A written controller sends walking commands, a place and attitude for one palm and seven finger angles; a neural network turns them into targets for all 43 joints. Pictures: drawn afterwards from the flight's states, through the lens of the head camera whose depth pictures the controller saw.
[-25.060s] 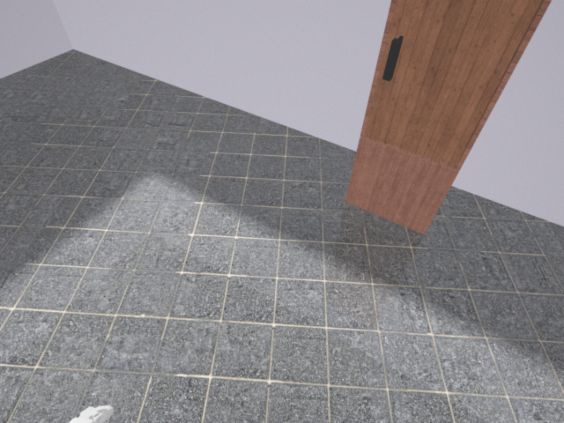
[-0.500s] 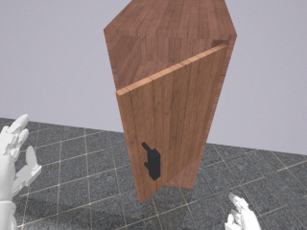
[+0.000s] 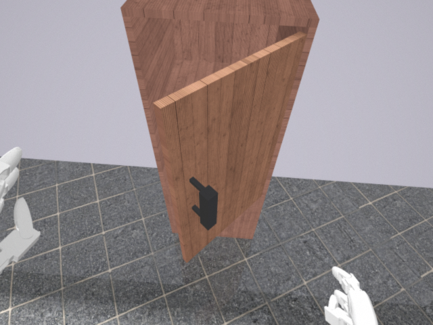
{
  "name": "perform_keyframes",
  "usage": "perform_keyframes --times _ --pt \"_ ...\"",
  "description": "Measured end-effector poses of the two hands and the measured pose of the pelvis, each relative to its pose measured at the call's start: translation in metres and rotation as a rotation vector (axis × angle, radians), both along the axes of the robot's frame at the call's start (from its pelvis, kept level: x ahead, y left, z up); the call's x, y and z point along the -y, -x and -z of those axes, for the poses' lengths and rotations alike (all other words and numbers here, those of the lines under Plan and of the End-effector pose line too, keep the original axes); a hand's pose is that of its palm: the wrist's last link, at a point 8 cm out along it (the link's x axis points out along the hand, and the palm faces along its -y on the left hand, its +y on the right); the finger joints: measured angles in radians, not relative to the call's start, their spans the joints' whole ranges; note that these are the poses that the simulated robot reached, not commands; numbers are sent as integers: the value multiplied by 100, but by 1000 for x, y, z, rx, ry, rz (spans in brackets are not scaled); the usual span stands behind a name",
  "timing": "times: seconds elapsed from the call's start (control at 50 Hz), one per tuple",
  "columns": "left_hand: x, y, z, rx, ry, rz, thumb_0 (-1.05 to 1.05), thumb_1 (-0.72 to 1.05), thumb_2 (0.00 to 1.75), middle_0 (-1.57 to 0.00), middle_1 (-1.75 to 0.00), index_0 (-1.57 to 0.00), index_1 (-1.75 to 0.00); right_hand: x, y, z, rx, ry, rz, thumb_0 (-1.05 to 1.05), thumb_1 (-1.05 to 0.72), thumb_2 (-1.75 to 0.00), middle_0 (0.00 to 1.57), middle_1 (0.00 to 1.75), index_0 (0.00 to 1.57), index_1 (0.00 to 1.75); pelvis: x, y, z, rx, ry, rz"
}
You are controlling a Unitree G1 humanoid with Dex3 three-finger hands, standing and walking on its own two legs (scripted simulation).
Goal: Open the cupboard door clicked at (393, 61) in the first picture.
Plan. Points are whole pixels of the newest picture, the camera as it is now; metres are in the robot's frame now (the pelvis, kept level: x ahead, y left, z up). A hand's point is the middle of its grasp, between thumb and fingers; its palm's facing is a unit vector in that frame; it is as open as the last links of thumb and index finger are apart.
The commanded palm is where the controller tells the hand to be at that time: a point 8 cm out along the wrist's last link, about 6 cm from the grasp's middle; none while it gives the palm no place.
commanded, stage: step back with the hand held close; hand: left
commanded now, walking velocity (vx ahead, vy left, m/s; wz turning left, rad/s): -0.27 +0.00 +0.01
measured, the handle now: (201, 202) +0.36 +0.05 -0.01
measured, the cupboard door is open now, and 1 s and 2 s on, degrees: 48 48 48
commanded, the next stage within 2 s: stop stepping back and stand still in 0.70 s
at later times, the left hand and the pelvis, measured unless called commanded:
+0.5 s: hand out of the picture +0.10 +0.27 +0.16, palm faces +0.42 -0.78 -0.46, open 7.4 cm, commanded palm +0.04 +0.31 +0.18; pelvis -0.10 +0.01 -0.01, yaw +1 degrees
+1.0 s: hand out of the picture +0.04 +0.25 +0.16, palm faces +0.31 -0.82 -0.48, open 7.4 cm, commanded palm -0.03 +0.30 +0.18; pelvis -0.19 +0.01 -0.01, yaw -3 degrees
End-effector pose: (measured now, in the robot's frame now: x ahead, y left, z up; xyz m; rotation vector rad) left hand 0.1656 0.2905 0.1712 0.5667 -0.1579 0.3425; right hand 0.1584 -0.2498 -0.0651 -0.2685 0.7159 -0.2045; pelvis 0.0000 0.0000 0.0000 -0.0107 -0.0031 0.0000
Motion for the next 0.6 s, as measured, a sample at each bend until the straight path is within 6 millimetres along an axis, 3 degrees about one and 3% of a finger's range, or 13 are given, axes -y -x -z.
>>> perform_keyframes --times 0.2,0.3,0.44,0.6 --pt "-18 52 -14 144 -65 -56 1 89 90 -22 -30 -22 -30 -17 41 1 14 28 -45 1 -90 -90 20 30 20 30 -5 34 8 17 -7 -23" --pt "-17 74 -6 150 -10 -122 1 89 90 -21 -30 -22 -30 -22 55 13 1 -12 -70 1 -90 -90 20 30 20 30 -1 52 10 4 10 -24" --pt "-10 95 -1 124 22 -20 1 89 90 -21 -30 -22 -30 -23 84 11 -2 -27 -48 1 -90 -89 20 30 20 30 -6 83 10 23 21 -31" --pt "-36 131 -21 150 -84 -44 1 89 90 -22 -30 -22 -30 -33 114 -1 17 -3 -59 1 -90 -90 20 30 20 30 -14 115 3 11 63 -42"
